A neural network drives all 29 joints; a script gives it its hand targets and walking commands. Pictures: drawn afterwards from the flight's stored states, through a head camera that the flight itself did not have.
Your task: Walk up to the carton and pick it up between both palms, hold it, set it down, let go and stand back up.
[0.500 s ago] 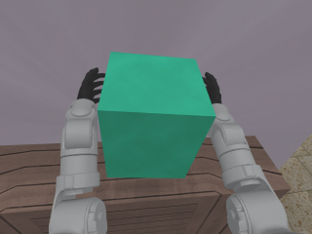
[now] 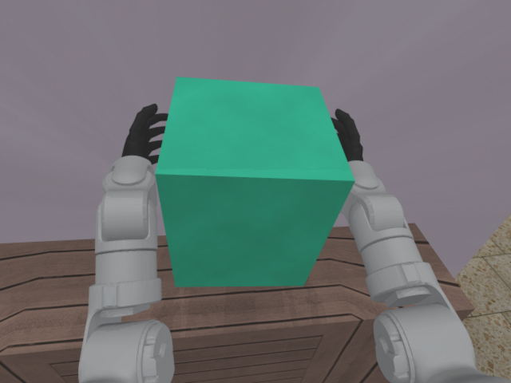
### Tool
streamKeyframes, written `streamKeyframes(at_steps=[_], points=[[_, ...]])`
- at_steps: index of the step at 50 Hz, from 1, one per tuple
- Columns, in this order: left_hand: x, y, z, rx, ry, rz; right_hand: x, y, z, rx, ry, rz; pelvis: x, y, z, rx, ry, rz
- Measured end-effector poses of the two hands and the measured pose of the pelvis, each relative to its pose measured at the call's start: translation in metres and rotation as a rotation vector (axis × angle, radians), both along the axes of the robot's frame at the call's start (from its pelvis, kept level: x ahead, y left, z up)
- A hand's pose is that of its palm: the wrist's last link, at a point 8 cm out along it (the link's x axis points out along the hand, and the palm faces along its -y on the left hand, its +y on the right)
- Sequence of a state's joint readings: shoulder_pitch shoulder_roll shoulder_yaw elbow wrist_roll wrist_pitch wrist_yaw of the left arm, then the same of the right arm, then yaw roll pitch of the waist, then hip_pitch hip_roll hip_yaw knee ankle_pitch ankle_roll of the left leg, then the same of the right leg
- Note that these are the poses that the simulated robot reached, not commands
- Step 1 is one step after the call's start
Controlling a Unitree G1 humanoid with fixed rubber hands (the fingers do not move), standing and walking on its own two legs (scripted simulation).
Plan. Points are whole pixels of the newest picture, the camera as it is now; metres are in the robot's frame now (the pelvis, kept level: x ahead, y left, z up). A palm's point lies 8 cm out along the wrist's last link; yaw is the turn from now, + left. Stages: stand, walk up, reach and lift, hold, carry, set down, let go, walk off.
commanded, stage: hold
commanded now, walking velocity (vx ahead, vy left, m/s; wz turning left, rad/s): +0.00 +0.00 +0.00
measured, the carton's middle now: (245, 189) +0.36 +0.01 +0.17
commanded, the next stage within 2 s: none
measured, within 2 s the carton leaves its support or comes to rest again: neither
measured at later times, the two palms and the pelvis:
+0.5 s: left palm (140, 153) +0.37 +0.16 +0.23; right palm (351, 152) +0.38 -0.15 +0.23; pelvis +0.00 -0.01 +0.00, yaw +0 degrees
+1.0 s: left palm (138, 153) +0.36 +0.16 +0.23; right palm (352, 153) +0.37 -0.14 +0.23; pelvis +0.00 -0.01 +0.00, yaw +0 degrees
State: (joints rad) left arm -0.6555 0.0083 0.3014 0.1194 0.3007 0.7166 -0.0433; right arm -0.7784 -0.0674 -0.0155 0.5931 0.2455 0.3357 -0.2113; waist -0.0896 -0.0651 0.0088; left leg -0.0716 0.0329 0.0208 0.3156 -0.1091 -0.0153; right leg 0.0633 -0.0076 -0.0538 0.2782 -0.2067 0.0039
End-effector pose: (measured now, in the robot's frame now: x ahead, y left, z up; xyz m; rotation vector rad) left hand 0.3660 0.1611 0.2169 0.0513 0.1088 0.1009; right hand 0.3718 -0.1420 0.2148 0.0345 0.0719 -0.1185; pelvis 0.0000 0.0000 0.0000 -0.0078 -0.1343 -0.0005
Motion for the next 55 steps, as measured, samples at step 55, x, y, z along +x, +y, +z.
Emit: streamKeyframes(at_steps=[55], points=[[-0.004, -0.004, 0.013, -0.017, 0.026, 0.001, -0.003, -0.004, 0.019, 0.012, 0.026, 0.000, -0.001, -0.006, 0.000, 0.003, 0.003, -0.005]])
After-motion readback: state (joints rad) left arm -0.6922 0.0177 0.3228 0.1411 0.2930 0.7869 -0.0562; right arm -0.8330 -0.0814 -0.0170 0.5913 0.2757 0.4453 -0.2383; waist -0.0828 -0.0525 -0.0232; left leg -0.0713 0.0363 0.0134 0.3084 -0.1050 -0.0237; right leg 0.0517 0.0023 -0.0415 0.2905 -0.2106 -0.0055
